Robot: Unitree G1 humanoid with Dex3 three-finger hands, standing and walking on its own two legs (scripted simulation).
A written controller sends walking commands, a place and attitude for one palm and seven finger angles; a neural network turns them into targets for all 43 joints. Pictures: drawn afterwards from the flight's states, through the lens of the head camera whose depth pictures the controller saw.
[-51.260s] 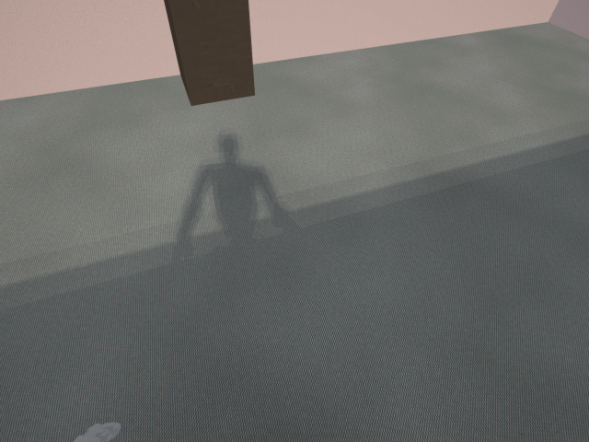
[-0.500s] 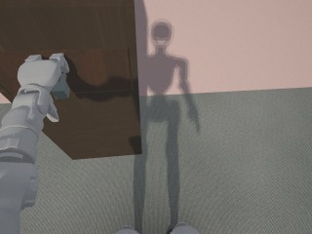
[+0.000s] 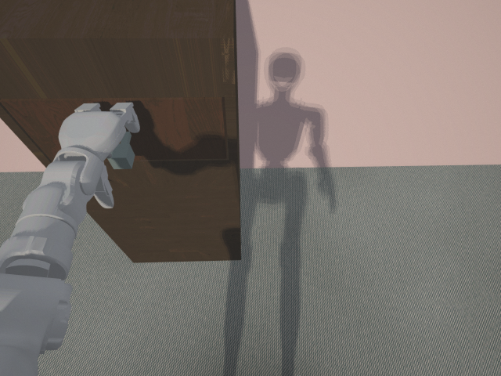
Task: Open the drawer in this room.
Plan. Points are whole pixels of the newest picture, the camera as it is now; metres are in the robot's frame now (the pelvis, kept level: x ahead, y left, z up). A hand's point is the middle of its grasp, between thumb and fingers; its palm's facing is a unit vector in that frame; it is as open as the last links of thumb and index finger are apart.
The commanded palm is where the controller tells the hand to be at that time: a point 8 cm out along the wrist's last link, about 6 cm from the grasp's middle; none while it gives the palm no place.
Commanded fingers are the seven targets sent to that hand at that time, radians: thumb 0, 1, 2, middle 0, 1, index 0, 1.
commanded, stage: re-aim the fingers above the handle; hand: left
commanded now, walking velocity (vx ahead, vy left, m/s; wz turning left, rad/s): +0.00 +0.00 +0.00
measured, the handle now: (123, 148) +0.52 +0.25 +0.01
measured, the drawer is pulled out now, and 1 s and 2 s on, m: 0.00 0.00 0.00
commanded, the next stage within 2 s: lower the fingers behind the handle in 1.96 s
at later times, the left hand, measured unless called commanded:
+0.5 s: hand (122, 143) +0.48 +0.23 +0.06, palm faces -0.03 -0.06 -1.00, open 13.8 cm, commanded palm +0.46 +0.25 +0.12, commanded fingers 0.00 -0.50 0.30 -0.30 -1.20 -0.30 -1.20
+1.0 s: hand (118, 147) +0.48 +0.24 +0.05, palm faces -0.07 -0.07 -1.00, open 13.8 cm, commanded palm +0.48 +0.27 +0.12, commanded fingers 0.00 -0.50 0.30 -0.30 -1.20 -0.30 -1.20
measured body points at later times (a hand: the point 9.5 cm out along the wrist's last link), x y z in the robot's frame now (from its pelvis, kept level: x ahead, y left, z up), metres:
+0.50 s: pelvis +0.00 +0.00 +0.00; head +0.09 +0.00 +0.44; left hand +0.48 +0.23 +0.12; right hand +0.01 -0.28 -0.13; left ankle -0.02 +0.08 -0.72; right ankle -0.01 -0.11 -0.72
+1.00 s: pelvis +0.00 +0.01 -0.01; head +0.09 +0.02 +0.43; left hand +0.48 +0.24 +0.11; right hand +0.02 -0.28 -0.12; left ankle -0.02 +0.08 -0.72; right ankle -0.01 -0.11 -0.72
